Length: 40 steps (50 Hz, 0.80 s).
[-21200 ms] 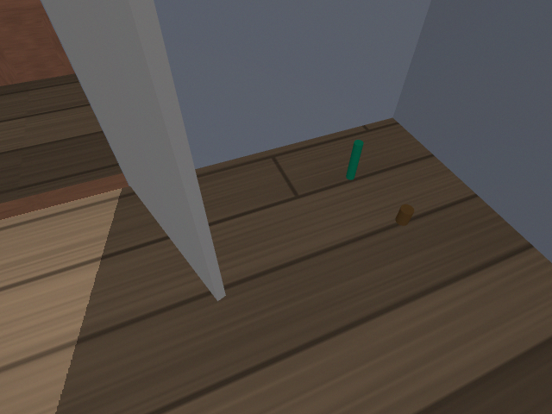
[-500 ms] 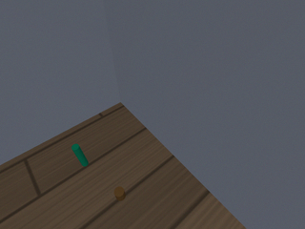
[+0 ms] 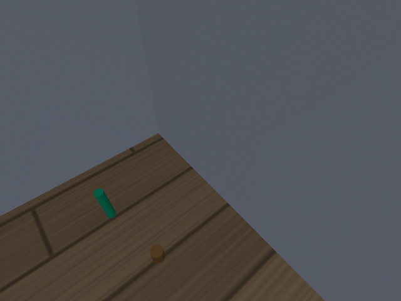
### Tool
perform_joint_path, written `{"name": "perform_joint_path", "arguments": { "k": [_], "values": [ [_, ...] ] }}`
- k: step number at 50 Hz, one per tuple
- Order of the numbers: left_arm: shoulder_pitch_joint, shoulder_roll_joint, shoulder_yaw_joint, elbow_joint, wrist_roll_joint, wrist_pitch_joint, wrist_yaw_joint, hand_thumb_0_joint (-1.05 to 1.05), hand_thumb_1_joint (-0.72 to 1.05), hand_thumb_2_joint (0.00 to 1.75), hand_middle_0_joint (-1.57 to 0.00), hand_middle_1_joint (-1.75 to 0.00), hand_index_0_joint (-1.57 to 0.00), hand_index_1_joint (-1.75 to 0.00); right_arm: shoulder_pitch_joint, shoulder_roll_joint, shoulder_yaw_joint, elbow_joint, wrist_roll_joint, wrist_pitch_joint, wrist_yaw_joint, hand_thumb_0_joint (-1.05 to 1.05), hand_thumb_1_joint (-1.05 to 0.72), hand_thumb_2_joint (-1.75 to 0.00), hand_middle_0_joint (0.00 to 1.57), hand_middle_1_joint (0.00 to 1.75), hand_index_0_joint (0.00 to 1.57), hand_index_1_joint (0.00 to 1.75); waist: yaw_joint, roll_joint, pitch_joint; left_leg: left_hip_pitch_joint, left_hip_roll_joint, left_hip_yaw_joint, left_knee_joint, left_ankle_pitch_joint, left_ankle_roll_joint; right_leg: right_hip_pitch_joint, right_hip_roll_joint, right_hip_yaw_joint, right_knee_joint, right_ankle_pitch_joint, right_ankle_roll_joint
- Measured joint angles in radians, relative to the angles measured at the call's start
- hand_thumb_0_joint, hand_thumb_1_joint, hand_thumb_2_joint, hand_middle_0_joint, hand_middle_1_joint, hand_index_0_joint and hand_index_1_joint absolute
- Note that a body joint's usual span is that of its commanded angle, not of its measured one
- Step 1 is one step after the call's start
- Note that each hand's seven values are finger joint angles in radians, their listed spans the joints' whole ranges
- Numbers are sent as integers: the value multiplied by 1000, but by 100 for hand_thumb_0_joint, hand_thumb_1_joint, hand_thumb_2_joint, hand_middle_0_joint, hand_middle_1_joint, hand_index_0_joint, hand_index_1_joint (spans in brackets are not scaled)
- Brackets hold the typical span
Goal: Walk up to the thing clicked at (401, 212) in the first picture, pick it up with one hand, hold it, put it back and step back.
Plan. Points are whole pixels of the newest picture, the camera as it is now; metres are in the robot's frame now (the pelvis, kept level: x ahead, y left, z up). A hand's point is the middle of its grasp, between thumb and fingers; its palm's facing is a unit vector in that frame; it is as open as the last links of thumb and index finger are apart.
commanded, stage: rise first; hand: left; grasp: from above
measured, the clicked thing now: (157, 254) +0.44 +0.22 -0.74
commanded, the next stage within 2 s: none
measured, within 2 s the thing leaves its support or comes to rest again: neither
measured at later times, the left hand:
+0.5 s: hand out of the picture +0.14 +0.25 -0.20, palm faces -0.07 -0.92 -0.39, open 12.9 cm
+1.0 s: hand out of the picture +0.11 +0.26 -0.25, palm faces -0.18 -0.86 -0.47, open 14.0 cm
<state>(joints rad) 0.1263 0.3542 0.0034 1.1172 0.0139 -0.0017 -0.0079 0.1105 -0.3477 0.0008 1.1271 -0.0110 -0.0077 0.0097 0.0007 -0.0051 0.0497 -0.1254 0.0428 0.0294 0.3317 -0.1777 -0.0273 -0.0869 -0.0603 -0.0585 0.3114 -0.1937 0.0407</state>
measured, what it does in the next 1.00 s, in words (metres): lowers itself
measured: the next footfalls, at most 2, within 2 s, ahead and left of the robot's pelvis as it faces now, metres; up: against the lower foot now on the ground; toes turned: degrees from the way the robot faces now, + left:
none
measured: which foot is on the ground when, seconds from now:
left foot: down 0.00-1.00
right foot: down 0.00-1.00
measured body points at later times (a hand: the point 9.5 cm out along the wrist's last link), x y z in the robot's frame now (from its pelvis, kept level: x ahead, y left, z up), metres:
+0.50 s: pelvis -0.02 +0.00 -0.04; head +0.06 +0.01 +0.40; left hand +0.14 +0.30 -0.17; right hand +0.09 -0.26 -0.15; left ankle +0.00 +0.13 -0.75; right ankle -0.02 -0.14 -0.75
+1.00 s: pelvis -0.03 +0.00 -0.11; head +0.07 +0.02 +0.33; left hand +0.12 +0.31 -0.22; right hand +0.15 -0.24 -0.19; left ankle +0.00 +0.13 -0.75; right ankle -0.02 -0.14 -0.75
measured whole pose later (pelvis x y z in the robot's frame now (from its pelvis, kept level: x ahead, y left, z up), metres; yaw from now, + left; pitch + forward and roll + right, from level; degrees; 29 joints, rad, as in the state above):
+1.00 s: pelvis -0.03 +0.00 -0.11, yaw -1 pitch +19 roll -2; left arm 0.23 0.33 0.14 0.46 0.25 0.23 -0.01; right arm 0.18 -0.23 -0.02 0.56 0.00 -0.18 -0.03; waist -0.03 0.01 -0.12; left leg -1.01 0.08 -0.02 1.21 -0.52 -0.02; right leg -0.96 -0.05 -0.05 1.16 -0.53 0.04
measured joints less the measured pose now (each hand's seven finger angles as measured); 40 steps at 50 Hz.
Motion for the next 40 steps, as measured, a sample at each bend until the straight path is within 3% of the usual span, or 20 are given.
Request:
{"name": "perform_joint_path", "arguments": {
  "k": [2,6,10,13,20,26,32,40],
  "values": [
    [-2,0,0,0,0,1,0,0,90,90,-20,-30,-20,-30,-1,0,0,-1,0,0,-1,1,-91,-90,20,30,20,30,0,0,0,1,-1,0,0,0,0,0,-1,0,1,-1,0],
    [-57,-21,45,-49,-23,-19,16,0,83,93,-19,-37,-18,-37,51,19,0,-167,51,-24,-34,1,-93,-90,20,30,20,30,-2,1,7,-97,-1,-7,78,-23,3,-98,-4,-2,87,-30,-4],
    [-178,-11,116,-13,30,-12,-7,0,66,94,-16,-54,-16,-54,69,69,-13,-267,43,-33,-39,1,-93,-90,20,30,20,30,-12,-15,-1,-218,8,-7,172,-50,0,-224,1,5,186,-59,-9],
    [-193,-3,148,-54,73,9,-19,0,48,94,-13,-70,-14,-69,92,100,-24,-319,33,-36,-33,1,-93,-90,20,30,20,30,-21,-24,-16,-276,15,0,227,-74,-2,-287,5,16,241,-79,-11],
    [-139,-21,155,-170,127,110,-4,0,0,97,-8,-94,-9,-93,143,113,-30,-405,34,-39,-17,1,-91,-90,20,30,20,30,-39,-10,-51,-366,21,5,325,-124,3,-373,8,26,323,-117,-6],
    [-77,-35,168,-269,153,132,10,0,-31,98,-7,-103,-8,-102,145,103,-44,-448,23,-76,-12,1,-89,-89,20,30,20,30,-37,-5,-87,-511,26,-3,491,-199,6,-514,7,30,482,-188,-2],
    [-7,-38,164,-410,172,152,8,-1,-46,100,-8,-106,-7,-106,119,102,-50,-481,18,-100,-23,1,-89,-89,20,30,20,30,-32,-2,-109,-626,30,-18,624,-255,6,-622,7,26,607,-243,0],
    [69,-33,147,-553,200,208,2,-1,-51,99,-8,-108,-7,-108,87,113,-36,-530,11,-134,-35,1,-88,-89,20,30,20,30,-29,6,-138,-744,35,-35,744,-302,4,-731,10,18,721,-290,-2]
  ]
}}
